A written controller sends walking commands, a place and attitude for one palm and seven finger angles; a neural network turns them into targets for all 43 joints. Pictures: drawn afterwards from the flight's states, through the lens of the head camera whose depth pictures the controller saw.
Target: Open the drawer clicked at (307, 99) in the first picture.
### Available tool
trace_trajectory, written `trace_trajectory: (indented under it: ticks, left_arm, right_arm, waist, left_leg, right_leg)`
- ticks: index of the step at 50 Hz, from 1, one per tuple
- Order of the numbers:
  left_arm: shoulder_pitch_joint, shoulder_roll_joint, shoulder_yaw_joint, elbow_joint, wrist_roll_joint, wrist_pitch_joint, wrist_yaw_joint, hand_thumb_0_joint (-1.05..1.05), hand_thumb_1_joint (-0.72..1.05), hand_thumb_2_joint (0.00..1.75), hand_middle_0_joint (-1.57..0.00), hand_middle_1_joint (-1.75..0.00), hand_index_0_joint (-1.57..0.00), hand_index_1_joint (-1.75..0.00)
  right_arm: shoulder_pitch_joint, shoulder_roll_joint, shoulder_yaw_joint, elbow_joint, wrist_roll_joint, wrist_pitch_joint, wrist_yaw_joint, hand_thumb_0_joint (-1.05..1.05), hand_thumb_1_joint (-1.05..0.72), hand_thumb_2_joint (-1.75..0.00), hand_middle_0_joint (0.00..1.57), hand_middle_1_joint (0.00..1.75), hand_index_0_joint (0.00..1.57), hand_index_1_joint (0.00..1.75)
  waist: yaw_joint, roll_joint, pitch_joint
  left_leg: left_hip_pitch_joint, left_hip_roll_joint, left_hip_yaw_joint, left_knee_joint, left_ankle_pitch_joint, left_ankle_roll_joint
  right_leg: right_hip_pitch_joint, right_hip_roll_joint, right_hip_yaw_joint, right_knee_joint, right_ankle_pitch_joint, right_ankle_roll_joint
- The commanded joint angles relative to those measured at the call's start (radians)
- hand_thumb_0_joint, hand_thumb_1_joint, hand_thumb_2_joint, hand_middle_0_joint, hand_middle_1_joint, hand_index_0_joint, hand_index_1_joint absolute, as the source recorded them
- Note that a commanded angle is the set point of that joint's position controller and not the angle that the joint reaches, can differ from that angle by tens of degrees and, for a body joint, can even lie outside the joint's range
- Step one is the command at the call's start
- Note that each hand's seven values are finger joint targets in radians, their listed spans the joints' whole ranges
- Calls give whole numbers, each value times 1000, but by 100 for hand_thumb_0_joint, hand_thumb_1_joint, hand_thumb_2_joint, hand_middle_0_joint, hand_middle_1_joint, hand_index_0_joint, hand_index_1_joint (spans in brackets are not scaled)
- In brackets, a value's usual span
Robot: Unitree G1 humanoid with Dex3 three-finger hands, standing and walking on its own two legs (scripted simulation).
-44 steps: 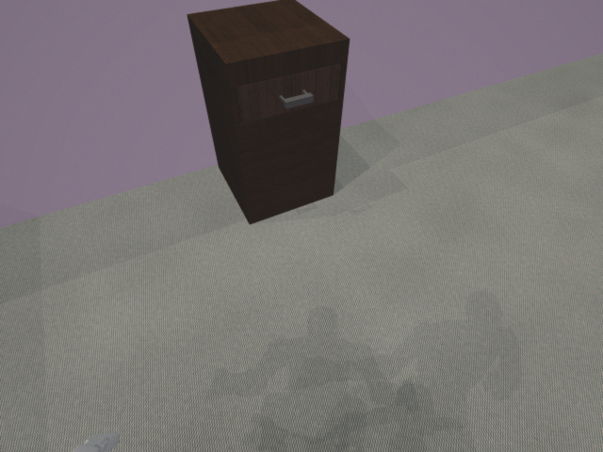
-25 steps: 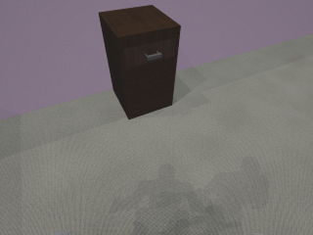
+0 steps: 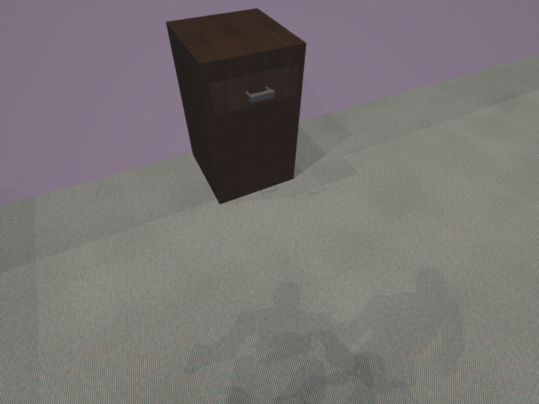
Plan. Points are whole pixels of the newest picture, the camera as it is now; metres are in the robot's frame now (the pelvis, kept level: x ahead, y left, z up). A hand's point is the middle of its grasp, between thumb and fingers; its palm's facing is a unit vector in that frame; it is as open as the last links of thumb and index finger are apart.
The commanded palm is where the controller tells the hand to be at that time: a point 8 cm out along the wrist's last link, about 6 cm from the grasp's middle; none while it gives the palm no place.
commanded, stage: stand and wait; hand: left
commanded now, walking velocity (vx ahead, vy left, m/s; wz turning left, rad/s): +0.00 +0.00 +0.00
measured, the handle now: (259, 93) +1.24 +0.10 -0.19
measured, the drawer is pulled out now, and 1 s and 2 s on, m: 0.00 0.00 0.00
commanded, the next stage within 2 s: look at it before walking up in 0.10 s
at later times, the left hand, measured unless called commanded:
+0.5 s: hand out of the picture +0.07 +0.25 -0.16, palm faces -0.03 -0.94 -0.33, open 7.4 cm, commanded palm none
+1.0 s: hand out of the picture +0.06 +0.23 -0.17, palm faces -0.08 -0.95 -0.31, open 7.4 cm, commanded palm none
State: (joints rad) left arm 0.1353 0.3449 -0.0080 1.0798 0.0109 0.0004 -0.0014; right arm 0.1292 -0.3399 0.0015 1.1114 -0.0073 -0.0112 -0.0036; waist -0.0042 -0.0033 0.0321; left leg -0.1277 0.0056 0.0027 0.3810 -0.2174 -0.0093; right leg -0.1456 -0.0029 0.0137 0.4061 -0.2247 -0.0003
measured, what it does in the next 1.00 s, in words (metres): stands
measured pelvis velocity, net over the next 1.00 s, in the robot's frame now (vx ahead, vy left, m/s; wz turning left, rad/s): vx -0.01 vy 0.00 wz -0.08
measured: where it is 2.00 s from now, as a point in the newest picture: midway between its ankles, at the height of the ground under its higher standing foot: outside the picture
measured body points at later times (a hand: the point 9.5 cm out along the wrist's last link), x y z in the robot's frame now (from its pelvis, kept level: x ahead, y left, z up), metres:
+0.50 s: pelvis +0.00 +0.00 +0.00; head +0.00 +0.01 +0.45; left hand +0.07 +0.30 -0.13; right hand +0.07 -0.29 -0.13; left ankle -0.01 +0.13 -0.74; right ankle +0.00 -0.12 -0.74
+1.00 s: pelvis -0.01 +0.00 -0.01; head +0.01 +0.00 +0.44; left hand +0.06 +0.28 -0.15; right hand +0.06 -0.28 -0.14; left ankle -0.01 +0.13 -0.74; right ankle +0.00 -0.12 -0.74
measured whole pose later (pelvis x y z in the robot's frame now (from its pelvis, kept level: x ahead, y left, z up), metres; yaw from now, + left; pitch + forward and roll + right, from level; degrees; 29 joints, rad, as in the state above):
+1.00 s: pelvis -0.01 +0.00 -0.01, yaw -5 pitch -1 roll +1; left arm 0.19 0.31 0.01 1.02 0.02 0.05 0.00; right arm 0.12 -0.28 -0.02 1.03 -0.01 0.01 -0.02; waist 0.02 -0.02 0.06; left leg -0.19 0.02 0.08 0.47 -0.26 -0.01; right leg -0.26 0.01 0.09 0.55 -0.26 0.01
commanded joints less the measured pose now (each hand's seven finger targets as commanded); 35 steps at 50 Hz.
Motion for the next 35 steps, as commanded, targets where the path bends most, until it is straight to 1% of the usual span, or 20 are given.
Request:
trace_trajectory:
  ticks: [1,3,5,10,12,15,19,20,21,24,26,27,29,30,31,32,33,35]
  left_arm:
    - [-47,205,43,-68,1,-24,12,0,90,90,-20,-30,-20,-30]
    - [-50,204,43,-67,1,-25,12,0,90,90,-20,-30,-20,-30]
    - [-47,201,42,-66,0,-26,12,0,90,90,-20,-30,-20,-30]
    - [-43,200,42,-65,0,-27,13,0,90,90,-20,-30,-20,-30]
    - [-40,201,44,-65,1,-28,14,0,90,90,-20,-30,-20,-30]
    - [-43,198,42,-61,0,-27,13,0,90,90,-20,-30,-20,-30]
    - [-42,199,42,-60,2,-26,13,0,90,90,-20,-30,-20,-30]
    - [-39,199,41,-58,1,-26,13,0,90,90,-20,-30,-20,-30]
    - [-36,202,41,-60,2,-27,13,0,90,90,-20,-30,-20,-30]
    - [-38,200,42,-58,1,-27,13,0,90,90,-20,-30,-20,-30]
    - [-32,202,42,-58,1,-29,13,0,90,90,-20,-30,-20,-30]
    - [-35,201,42,-57,1,-28,13,0,90,90,-20,-30,-20,-30]
    - [-35,202,40,-56,1,-28,12,0,90,90,-20,-30,-20,-30]
    - [-34,202,41,-55,1,-28,12,0,90,90,-20,-30,-20,-30]
    - [-34,204,41,-56,1,-29,13,0,90,90,-20,-30,-20,-30]
    - [-36,203,40,-56,1,-27,13,0,90,90,-20,-30,-20,-30]
    - [-34,202,40,-56,1,-27,12,0,90,90,-20,-30,-20,-30]
    - [-35,203,39,-56,1,-27,12,0,90,90,-20,-30,-20,-30]
  right_arm:
    - [-61,-202,-38,-69,-2,-21,-9,0,-90,-90,20,30,20,30]
    - [-56,-200,-38,-66,-3,-22,-9,0,-90,-90,20,30,20,30]
    - [-57,-202,-38,-65,-3,-26,-10,0,-90,-90,20,30,20,30]
    - [-59,-202,-38,-64,-1,-27,-11,0,-90,-90,20,30,20,30]
    - [-55,-199,-39,-64,0,-27,-11,0,-90,-90,20,30,20,30]
    - [-62,-202,-38,-61,-1,-26,-11,0,-90,-90,20,30,20,30]
    - [-58,-201,-37,-61,-1,-25,-10,0,-90,-90,20,30,20,30]
    - [-61,-203,-37,-60,-1,-25,-10,0,-90,-90,20,30,20,30]
    - [-57,-203,-37,-63,1,-25,-10,0,-90,-90,20,30,20,30]
    - [-58,-203,-37,-61,0,-27,-11,0,-90,-90,20,30,20,30]
    - [-60,-203,-38,-64,1,-25,-10,0,-90,-90,20,30,20,30]
    - [-59,-202,-37,-63,1,-26,-11,0,-90,-90,20,30,20,30]
    - [-62,-202,-37,-62,1,-25,-10,0,-90,-90,20,30,20,30]
    - [-63,-203,-37,-61,1,-25,-10,0,-90,-90,20,30,20,30]
    - [-59,-205,-37,-64,2,-24,-10,0,-90,-90,20,30,20,30]
    - [-63,-203,-36,-61,1,-24,-10,0,-90,-90,20,30,20,30]
    - [-63,-205,-35,-60,0,-24,-10,0,-90,-90,20,30,20,30]
    - [-61,-206,-35,-61,1,-26,-9,0,-90,-90,20,30,20,30]
  waist:
    - [7,-11,-32]
    - [4,-11,-41]
    - [5,-7,-61]
    - [7,1,-68]
    - [6,-7,-76]
    - [7,7,-58]
    - [5,-3,-49]
    - [7,6,-51]
    - [7,-2,-60]
    - [6,6,-60]
    - [8,-2,-66]
    - [6,-7,-62]
    - [7,4,-55]
    - [6,-5,-60]
    - [6,1,-62]
    - [7,1,-49]
    - [8,11,-50]
    - [7,7,-56]
  left_leg:
    - [-17,105,-97,-64,75,39]
    - [-16,106,-98,-67,80,38]
    - [-1,109,-100,-63,115,39]
    - [4,114,-96,-61,148,39]
    - [8,113,-95,-57,160,38]
    - [5,114,-96,-68,142,38]
    - [-3,114,-99,-75,128,38]
    - [2,113,-102,-76,128,38]
    - [6,113,-102,-70,141,39]
    - [7,113,-102,-73,153,38]
    - [14,113,-102,-66,162,38]
    - [11,114,-101,-69,159,38]
    - [8,113,-101,-73,149,37]
    - [14,113,-102,-73,153,37]
    - [12,113,-104,-71,156,37]
    - [6,113,-104,-75,146,37]
    - [2,112,-105,-77,141,37]
    - [6,114,-107,-81,147,38]
  right_leg:
    - [-32,-112,109,-95,47,-33]
    - [-29,-112,113,-95,49,-34]
    - [-18,-112,107,-85,89,-33]
    - [-3,-113,101,-78,136,-32]
    - [2,-116,99,-75,155,-31]
    - [-7,-114,98,-82,134,-30]
    - [-9,-113,98,-89,116,-29]
    - [-9,-113,98,-90,113,-29]
    - [-4,-113,98,-88,125,-29]
    - [2,-115,95,-89,140,-28]
    - [3,-117,95,-90,152,-29]
    - [3,-118,93,-90,151,-28]
    - [1,-118,94,-96,140,-28]
    - [2,-117,95,-96,142,-28]
    - [3,-117,94,-95,143,-29]
    - [-2,-116,93,-97,133,-27]
    - [1,-117,94,-99,127,-27]
    - [6,-116,92,-97,128,-27]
